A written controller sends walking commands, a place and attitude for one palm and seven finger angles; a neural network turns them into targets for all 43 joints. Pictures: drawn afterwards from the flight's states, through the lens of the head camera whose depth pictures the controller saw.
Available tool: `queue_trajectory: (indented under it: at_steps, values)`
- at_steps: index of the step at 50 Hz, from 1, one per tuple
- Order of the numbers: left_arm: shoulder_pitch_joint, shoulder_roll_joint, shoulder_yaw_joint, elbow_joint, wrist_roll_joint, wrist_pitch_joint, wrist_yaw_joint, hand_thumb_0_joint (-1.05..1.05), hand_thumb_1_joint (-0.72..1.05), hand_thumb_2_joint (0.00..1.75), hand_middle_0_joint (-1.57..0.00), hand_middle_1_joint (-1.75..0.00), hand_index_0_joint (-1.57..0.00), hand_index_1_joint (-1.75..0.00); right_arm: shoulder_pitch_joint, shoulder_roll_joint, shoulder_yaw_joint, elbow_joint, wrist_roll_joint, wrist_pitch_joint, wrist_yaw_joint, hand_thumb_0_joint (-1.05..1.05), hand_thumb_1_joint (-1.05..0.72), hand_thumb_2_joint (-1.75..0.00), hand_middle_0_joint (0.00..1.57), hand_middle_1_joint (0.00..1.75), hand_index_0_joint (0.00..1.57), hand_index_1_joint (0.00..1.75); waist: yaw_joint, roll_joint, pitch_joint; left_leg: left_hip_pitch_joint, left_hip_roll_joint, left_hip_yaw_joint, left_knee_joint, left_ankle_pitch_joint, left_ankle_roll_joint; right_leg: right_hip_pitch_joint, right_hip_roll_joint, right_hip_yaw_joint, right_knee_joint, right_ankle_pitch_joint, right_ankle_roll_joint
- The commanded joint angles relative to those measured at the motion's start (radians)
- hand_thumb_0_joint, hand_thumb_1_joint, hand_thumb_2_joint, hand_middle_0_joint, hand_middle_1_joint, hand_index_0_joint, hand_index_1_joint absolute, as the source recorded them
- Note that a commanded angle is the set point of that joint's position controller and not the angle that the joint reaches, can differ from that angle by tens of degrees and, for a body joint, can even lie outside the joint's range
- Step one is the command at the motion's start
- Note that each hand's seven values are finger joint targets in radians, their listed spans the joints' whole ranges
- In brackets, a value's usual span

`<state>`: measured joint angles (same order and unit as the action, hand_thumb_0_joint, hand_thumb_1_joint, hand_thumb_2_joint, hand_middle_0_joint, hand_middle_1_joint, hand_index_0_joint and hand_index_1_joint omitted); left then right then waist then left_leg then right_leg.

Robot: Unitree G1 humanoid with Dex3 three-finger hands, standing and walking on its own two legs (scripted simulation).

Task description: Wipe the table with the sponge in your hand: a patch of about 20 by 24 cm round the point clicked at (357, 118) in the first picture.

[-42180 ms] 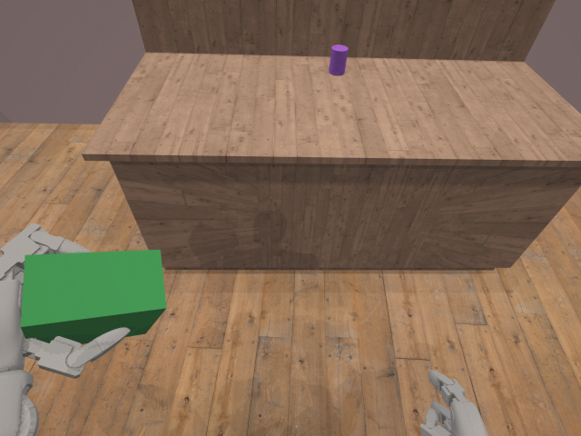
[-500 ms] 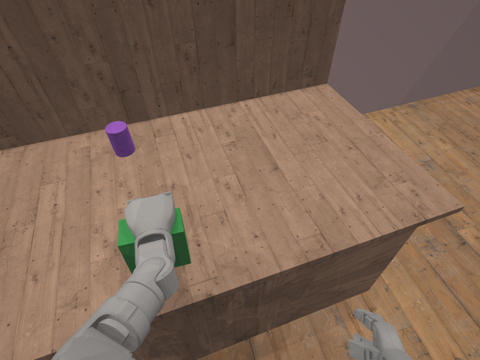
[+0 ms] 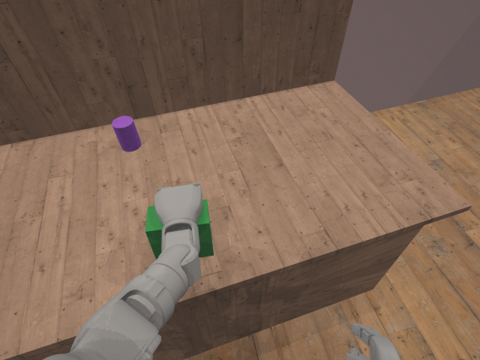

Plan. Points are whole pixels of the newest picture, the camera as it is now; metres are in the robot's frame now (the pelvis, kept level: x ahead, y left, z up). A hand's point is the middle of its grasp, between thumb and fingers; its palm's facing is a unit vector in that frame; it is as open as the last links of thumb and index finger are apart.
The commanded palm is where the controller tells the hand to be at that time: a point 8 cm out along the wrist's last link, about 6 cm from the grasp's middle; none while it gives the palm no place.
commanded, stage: slide across to the third lane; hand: left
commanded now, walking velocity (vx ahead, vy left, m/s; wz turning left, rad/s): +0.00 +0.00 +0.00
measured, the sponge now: (183, 237) +0.37 +0.16 -0.05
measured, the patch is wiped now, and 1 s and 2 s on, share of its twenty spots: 0.95 0.95 1.00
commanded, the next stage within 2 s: wipe forward along the third lane in 0.02 s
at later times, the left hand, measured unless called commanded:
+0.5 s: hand (194, 210) +0.40 +0.13 +0.00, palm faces -0.10 +0.00 -1.00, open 10.3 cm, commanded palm +0.39 +0.13 +0.03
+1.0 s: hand (194, 194) +0.44 +0.14 +0.00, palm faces -0.09 +0.02 -1.00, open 10.3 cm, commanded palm +0.44 +0.14 +0.03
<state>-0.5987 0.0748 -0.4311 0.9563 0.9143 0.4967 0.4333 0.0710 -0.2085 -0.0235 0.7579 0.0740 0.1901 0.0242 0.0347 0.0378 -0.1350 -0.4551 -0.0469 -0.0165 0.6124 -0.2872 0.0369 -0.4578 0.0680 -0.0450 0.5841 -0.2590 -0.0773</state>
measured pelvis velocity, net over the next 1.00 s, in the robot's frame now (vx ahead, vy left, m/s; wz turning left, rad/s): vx -0.04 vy -0.01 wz -0.05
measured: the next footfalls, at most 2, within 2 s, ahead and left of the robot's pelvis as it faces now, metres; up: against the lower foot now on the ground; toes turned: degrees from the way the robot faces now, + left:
none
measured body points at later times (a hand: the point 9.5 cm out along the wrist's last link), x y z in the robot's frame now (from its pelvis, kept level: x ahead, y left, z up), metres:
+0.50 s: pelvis -0.02 -0.01 +0.00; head +0.02 -0.02 +0.44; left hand +0.40 +0.13 +0.05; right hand +0.11 -0.26 -0.13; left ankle +0.01 +0.10 -0.73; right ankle +0.02 -0.07 -0.73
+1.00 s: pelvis -0.04 -0.01 -0.02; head +0.04 -0.02 +0.42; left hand +0.44 +0.14 +0.06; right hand +0.02 -0.28 -0.15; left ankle +0.01 +0.10 -0.73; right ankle +0.02 -0.07 -0.73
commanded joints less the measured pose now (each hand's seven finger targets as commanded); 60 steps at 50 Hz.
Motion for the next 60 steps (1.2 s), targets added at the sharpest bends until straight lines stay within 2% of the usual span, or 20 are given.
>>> queue_trajectory:
  at_steps: [1, 4, 6, 9, 11, 15, 16, 18, 21, 29, 31, 34, 38, 44, 47, 49, 50, 52, 56, 60]
  values:
    - [-0.416, -0.107, -0.011, -0.084, 0.001, -0.03, 0.021, 0.0, 0.1, 1.3, -1.2, -1.6, -1.2, -1.6, -0.137, -0.105, -0.027, -0.125, 0.002, -0.041, -0.004, 0.0, -0.9, -0.9, 0.2, 0.3, 0.2, 0.3, -0.067, -0.108, -0.218, 0.102, 0.027, -0.025, -0.069, 0.105, -0.005, 0.061, -0.031, 0.064, -0.093, 0.155, 0.007]
    - [-0.422, -0.072, 0.028, -0.041, 0.002, -0.019, 0.043, 0.0, 0.1, 1.3, -1.2, -1.6, -1.2, -1.6, -0.128, -0.103, -0.026, -0.12, -0.004, -0.038, -0.007, 0.0, -0.9, -0.9, 0.2, 0.3, 0.2, 0.3, -0.063, -0.095, -0.245, 0.088, 0.023, -0.01, -0.067, 0.097, -0.007, 0.09, -0.035, 0.07, -0.094, 0.159, 0.011]
    - [-0.413, -0.026, 0.08, -0.026, -0.004, -0.011, 0.049, 0.0, 0.1, 1.3, -1.2, -1.6, -1.2, -1.6, -0.136, -0.106, -0.024, -0.123, -0.007, -0.034, -0.014, 0.0, -0.9, -0.9, 0.2, 0.3, 0.2, 0.3, -0.05, -0.138, -0.269, 0.066, 0.024, -0.009, -0.075, 0.101, -0.007, 0.126, -0.036, 0.081, -0.103, 0.175, 0.014]
    - [-0.441, -0.029, 0.072, 0.017, 0.014, 0.004, 0.061, 0.0, 0.1, 1.3, -1.2, -1.6, -1.2, -1.6, -0.122, -0.104, -0.018, -0.118, -0.008, -0.031, -0.022, 0.0, -0.9, -0.9, 0.2, 0.3, 0.2, 0.3, -0.071, -0.147, -0.246, 0.04, 0.024, 0.003, -0.076, 0.085, -0.008, 0.125, -0.043, 0.09, -0.107, 0.189, 0.021]
    - [-0.48, 0.02, 0.122, 0.037, 0.018, 0.007, 0.067, 0.0, 0.1, 1.3, -1.2, -1.6, -1.2, -1.6, -0.124, -0.108, -0.018, -0.109, -0.009, -0.034, -0.031, 0.0, -0.9, -0.9, 0.2, 0.3, 0.2, 0.3, -0.072, -0.145, -0.234, 0.021, 0.027, 0.001, -0.082, 0.067, -0.009, 0.109, -0.041, 0.098, -0.116, 0.161, 0.02]
    - [-0.514, 0.033, 0.125, 0.082, 0.026, 0.013, 0.076, 0.0, 0.1, 1.3, -1.2, -1.6, -1.2, -1.6, -0.1, -0.111, -0.014, -0.099, -0.012, -0.045, -0.042, 0.0, -0.9, -0.9, 0.2, 0.3, 0.2, 0.3, -0.093, -0.123, -0.227, -0.005, 0.026, 0.01, -0.077, 0.034, -0.008, 0.089, -0.047, 0.107, -0.119, 0.127, 0.025]
    - [-0.512, 0.053, 0.149, 0.092, 0.025, 0.013, 0.076, 0.0, 0.1, 1.3, -1.2, -1.6, -1.2, -1.6, -0.097, -0.114, -0.016, -0.094, -0.013, -0.048, -0.045, 0.0, -0.9, -0.9, 0.2, 0.3, 0.2, 0.3, -0.089, -0.138, -0.242, -0.014, 0.027, 0.008, -0.076, 0.035, -0.007, 0.094, -0.047, 0.109, -0.119, 0.126, 0.026]
    - [-0.534, 0.068, 0.147, 0.116, 0.039, 0.014, 0.077, 0.0, 0.1, 1.3, -1.2, -1.6, -1.2, -1.6, -0.077, -0.119, -0.015, -0.091, -0.015, -0.054, -0.051, 0.0, -0.9, -0.9, 0.2, 0.3, 0.2, 0.3, -0.104, -0.127, -0.233, -0.034, 0.025, 0.011, -0.068, 0.008, -0.006, 0.074, -0.049, 0.114, -0.12, 0.089, 0.029]
    - [-0.545, 0.127, 0.195, 0.134, 0.044, 0.009, 0.078, 0.0, 0.1, 1.3, -1.2, -1.6, -1.2, -1.6, -0.058, -0.13, -0.017, -0.086, -0.019, -0.065, -0.057, 0.0, -0.9, -0.9, 0.2, 0.3, 0.2, 0.3, -0.105, -0.15, -0.275, -0.067, 0.026, 0.012, -0.052, 0.023, -0.004, 0.101, -0.053, 0.128, -0.103, 0.136, 0.032]
    - [-0.569, 0.157, 0.202, 0.203, 0.049, 0.013, 0.08, 0.0, 0.1, 1.3, -1.2, -1.6, -1.2, -1.6, -0.002, -0.142, -0.018, -0.084, -0.019, -0.096, -0.057, 0.0, -0.9, -0.9, 0.2, 0.3, 0.2, 0.3, -0.131, -0.132, -0.278, -0.141, 0.028, 0.022, -0.017, -0.021, -0.004, 0.057, -0.056, 0.139, -0.087, 0.103, 0.041]
    - [-0.594, 0.199, 0.232, 0.223, 0.045, 0.011, 0.08, 0.0, 0.1, 1.3, -1.2, -1.6, -1.2, -1.6, 0.009, -0.149, -0.018, -0.08, -0.018, -0.103, -0.057, 0.0, -0.9, -0.9, 0.2, 0.3, 0.2, 0.3, -0.14, -0.145, -0.27, -0.172, 0.029, 0.017, -0.012, -0.037, -0.003, 0.049, -0.056, 0.142, -0.086, 0.076, 0.042]
    - [-0.64, 0.218, 0.228, 0.24, 0.051, 0.009, 0.083, 0.0, 0.1, 1.3, -1.2, -1.6, -1.2, -1.6, 0.028, -0.155, -0.015, -0.076, -0.02, -0.12, -0.061, 0.0, -0.9, -0.9, 0.2, 0.3, 0.2, 0.3, -0.158, -0.126, -0.252, -0.201, 0.031, 0.021, 0.002, -0.075, -0.002, 0.004, -0.058, 0.15, -0.09, -0.008, 0.046]
    - [-0.693, 0.257, 0.236, 0.257, 0.07, -0.001, 0.081, 0.0, 0.1, 1.3, -1.2, -1.6, -1.2, -1.6, 0.06, -0.161, -0.017, -0.074, -0.022, -0.138, -0.061, 0.0, -0.9, -0.9, 0.2, 0.3, 0.2, 0.3, -0.173, -0.098, -0.275, -0.232, 0.029, 0.019, 0.023, -0.101, 0.0, -0.031, -0.054, 0.15, -0.078, -0.071, 0.047]
    - [-0.747, 0.334, 0.267, 0.295, 0.057, 0.003, 0.079, 0.0, 0.1, 1.3, -1.2, -1.6, -1.2, -1.6, 0.094, -0.173, -0.012, -0.079, -0.018, -0.16, -0.061, 0.0, -0.9, -0.9, 0.2, 0.3, 0.2, 0.3, -0.189, -0.118, -0.32, -0.292, 0.031, 0.023, 0.051, -0.123, 0.002, -0.015, -0.058, 0.174, -0.076, -0.127, 0.057]
    - [-0.779, 0.356, 0.272, 0.315, 0.071, 0.002, 0.074, 0.0, 0.1, 1.3, -1.2, -1.6, -1.2, -1.6, 0.12, -0.177, -0.012, -0.075, -0.018, -0.171, -0.055, 0.0, -0.9, -0.9, 0.2, 0.3, 0.2, 0.3, -0.197, -0.07, -0.322, -0.305, 0.034, 0.022, 0.064, -0.123, 0.004, -0.038, -0.054, 0.167, -0.056, -0.108, 0.055]
    - [-0.785, 0.357, 0.27, 0.327, 0.079, 0.001, 0.07, 0.0, 0.1, 1.3, -1.2, -1.6, -1.2, -1.6, 0.135, -0.179, -0.011, -0.074, -0.02, -0.176, -0.049, 0.0, -0.9, -0.9, 0.2, 0.3, 0.2, 0.3, -0.201, -0.061, -0.332, -0.311, 0.037, 0.021, 0.073, -0.119, 0.004, -0.042, -0.054, 0.165, -0.046, -0.087, 0.052]
    - [-0.789, 0.362, 0.271, 0.334, 0.08, 0.002, 0.067, 0.0, 0.1, 1.3, -1.2, -1.6, -1.2, -1.6, 0.142, -0.183, -0.012, -0.074, -0.02, -0.178, -0.048, 0.0, -0.9, -0.9, 0.2, 0.3, 0.2, 0.3, -0.208, -0.089, -0.335, -0.318, 0.036, 0.02, 0.075, -0.122, 0.006, -0.044, -0.05, 0.16, -0.045, -0.087, 0.054]
    - [-0.821, 0.41, 0.297, 0.339, 0.076, -0.003, 0.067, 0.0, 0.1, 1.3, -1.2, -1.6, -1.2, -1.6, 0.154, -0.187, -0.01, -0.075, -0.02, -0.184, -0.048, 0.0, -0.9, -0.9, 0.2, 0.3, 0.2, 0.3, -0.211, -0.081, -0.348, -0.348, 0.037, 0.023, 0.09, -0.124, 0.007, -0.032, -0.051, 0.169, -0.04, -0.092, 0.058]
    - [-0.837, 0.398, 0.293, 0.362, 0.08, -0.004, 0.063, 0.0, 0.1, 1.3, -1.2, -1.6, -1.2, -1.6, 0.183, -0.193, -0.012, -0.07, -0.023, -0.194, -0.037, 0.0, -0.9, -0.9, 0.2, 0.3, 0.2, 0.3, -0.222, -0.076, -0.373, -0.353, 0.04, 0.017, 0.105, -0.097, 0.011, -0.039, -0.043, 0.145, -0.006, -0.003, 0.055]
    - [-0.811, 0.403, 0.292, 0.372, 0.08, 0.0, 0.053, 0.0, 0.1, 1.3, -1.2, -1.6, -1.2, -1.6, 0.2, -0.193, -0.008, -0.079, -0.023, -0.194, -0.025, 0.0, -0.9, -0.9, 0.2, 0.3, 0.2, 0.3, -0.215, -0.051, -0.381, -0.365, 0.04, 0.025, 0.114, -0.08, 0.011, -0.026, -0.043, 0.149, 0.002, 0.057, 0.054]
